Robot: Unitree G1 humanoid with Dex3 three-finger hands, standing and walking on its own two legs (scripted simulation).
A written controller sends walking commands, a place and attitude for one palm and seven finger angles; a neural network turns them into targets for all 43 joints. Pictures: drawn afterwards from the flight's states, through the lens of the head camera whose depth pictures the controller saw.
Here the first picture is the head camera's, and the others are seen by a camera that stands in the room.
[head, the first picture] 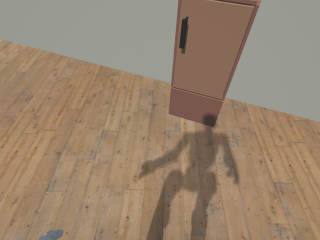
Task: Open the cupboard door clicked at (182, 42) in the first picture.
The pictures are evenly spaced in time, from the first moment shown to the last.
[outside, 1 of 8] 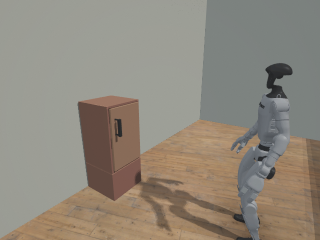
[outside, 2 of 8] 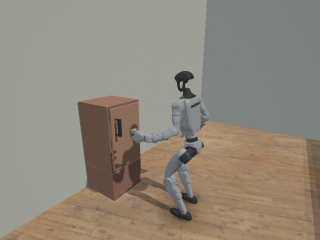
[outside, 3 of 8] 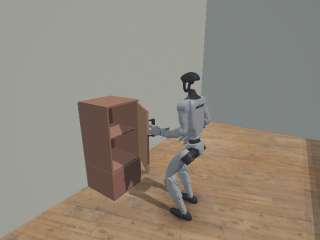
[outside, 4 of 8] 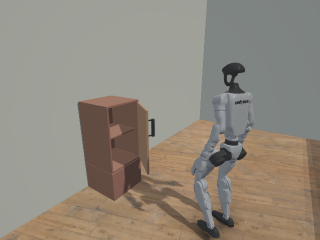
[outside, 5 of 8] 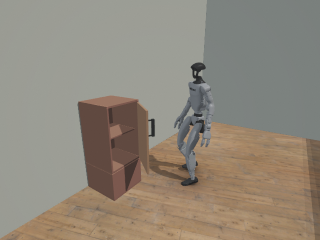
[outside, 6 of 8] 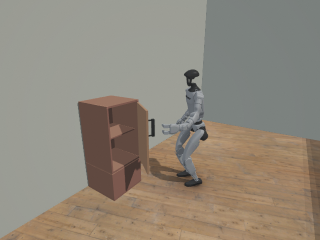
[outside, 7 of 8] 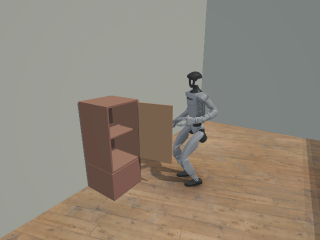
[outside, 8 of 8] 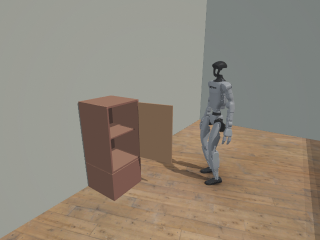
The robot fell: no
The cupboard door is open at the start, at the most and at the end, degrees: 0 100 100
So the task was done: yes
